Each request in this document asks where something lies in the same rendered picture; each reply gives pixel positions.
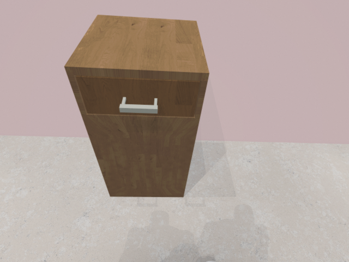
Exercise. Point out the drawer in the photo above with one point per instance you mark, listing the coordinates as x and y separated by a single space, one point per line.
103 95

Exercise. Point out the handle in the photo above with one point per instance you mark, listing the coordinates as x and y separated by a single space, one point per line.
134 108

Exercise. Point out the cabinet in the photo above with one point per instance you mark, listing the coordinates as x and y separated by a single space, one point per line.
139 155

